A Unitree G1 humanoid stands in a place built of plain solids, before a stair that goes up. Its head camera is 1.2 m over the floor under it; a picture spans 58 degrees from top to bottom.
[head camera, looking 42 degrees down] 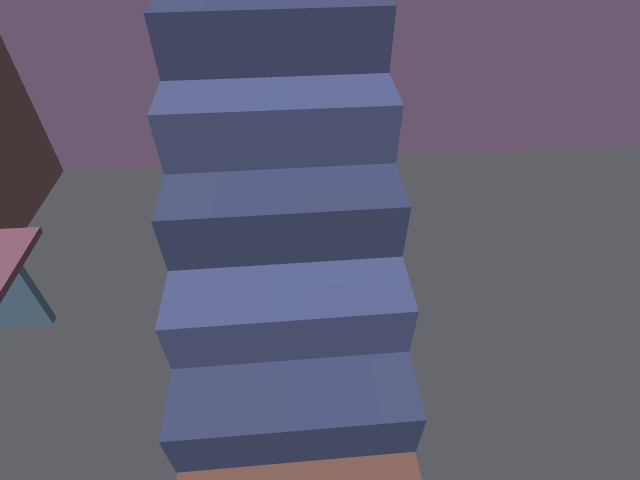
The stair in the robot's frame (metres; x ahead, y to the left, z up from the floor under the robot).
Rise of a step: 0.18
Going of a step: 0.19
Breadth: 0.63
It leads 5 degrees to the left of straight ahead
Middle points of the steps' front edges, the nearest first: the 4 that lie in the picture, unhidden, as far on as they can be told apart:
0.46 0.06 0.18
0.64 0.07 0.36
0.82 0.09 0.54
1.01 0.10 0.72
